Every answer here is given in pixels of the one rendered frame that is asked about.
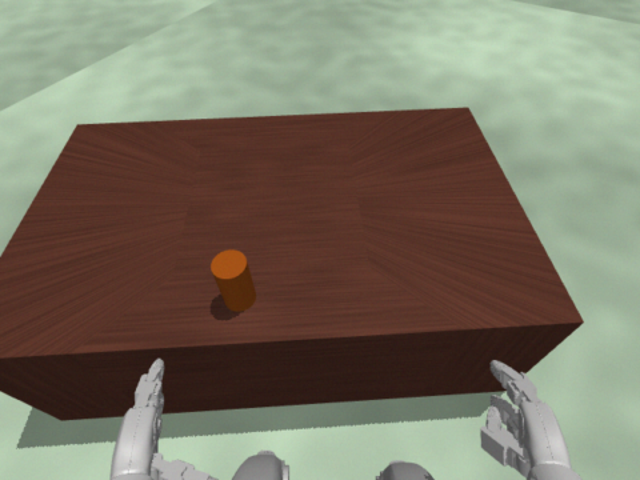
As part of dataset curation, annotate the can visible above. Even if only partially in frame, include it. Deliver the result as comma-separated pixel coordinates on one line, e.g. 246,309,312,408
211,250,256,312

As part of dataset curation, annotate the right robot arm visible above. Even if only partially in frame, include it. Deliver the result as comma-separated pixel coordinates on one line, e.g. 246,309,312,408
527,464,582,480

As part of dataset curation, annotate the right robot hand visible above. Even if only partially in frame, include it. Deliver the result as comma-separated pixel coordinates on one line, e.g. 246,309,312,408
481,360,572,479

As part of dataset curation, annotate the left robot hand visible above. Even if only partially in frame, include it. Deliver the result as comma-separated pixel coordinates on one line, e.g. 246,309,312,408
110,358,218,480

